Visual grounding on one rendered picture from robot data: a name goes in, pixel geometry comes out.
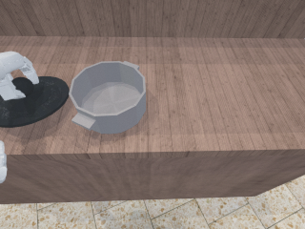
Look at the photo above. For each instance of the robot left hand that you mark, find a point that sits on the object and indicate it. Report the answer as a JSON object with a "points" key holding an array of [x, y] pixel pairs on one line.
{"points": [[12, 61]]}

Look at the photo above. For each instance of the table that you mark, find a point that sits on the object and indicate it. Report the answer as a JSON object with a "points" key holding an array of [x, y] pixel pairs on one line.
{"points": [[225, 99]]}

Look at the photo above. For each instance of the knob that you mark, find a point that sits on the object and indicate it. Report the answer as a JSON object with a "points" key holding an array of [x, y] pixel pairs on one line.
{"points": [[23, 85]]}

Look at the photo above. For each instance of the lid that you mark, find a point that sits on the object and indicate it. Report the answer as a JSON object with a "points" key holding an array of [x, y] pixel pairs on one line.
{"points": [[48, 96]]}

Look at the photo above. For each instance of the pot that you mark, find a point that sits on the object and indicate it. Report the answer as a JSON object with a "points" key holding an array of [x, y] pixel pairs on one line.
{"points": [[109, 96]]}

